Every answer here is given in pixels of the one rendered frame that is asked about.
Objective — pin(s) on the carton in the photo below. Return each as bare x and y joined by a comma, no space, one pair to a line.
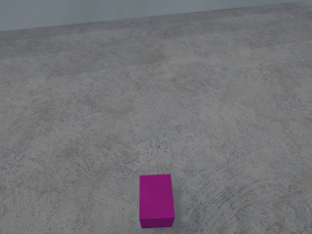
156,201

